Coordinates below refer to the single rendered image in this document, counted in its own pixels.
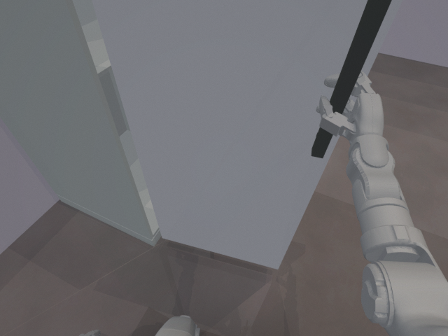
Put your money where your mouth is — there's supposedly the fridge door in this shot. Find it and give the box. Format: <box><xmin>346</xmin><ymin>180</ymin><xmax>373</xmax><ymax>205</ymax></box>
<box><xmin>92</xmin><ymin>0</ymin><xmax>403</xmax><ymax>270</ymax></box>

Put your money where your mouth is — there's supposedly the right robot hand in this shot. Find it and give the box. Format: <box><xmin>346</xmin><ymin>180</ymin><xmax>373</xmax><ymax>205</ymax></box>
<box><xmin>316</xmin><ymin>71</ymin><xmax>384</xmax><ymax>145</ymax></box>

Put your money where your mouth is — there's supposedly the robot left thigh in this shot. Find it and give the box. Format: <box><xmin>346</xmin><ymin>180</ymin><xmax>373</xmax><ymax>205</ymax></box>
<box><xmin>155</xmin><ymin>316</ymin><xmax>200</xmax><ymax>336</ymax></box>

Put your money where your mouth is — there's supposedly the right robot upper arm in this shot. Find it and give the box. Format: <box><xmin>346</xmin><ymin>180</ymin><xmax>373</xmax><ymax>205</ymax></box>
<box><xmin>361</xmin><ymin>260</ymin><xmax>448</xmax><ymax>336</ymax></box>

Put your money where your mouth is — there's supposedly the robot right forearm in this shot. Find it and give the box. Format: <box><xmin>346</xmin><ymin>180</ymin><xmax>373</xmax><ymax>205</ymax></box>
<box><xmin>346</xmin><ymin>134</ymin><xmax>448</xmax><ymax>286</ymax></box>

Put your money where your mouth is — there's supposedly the handle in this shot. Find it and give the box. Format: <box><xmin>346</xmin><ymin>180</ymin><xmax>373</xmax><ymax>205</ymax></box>
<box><xmin>311</xmin><ymin>0</ymin><xmax>392</xmax><ymax>158</ymax></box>

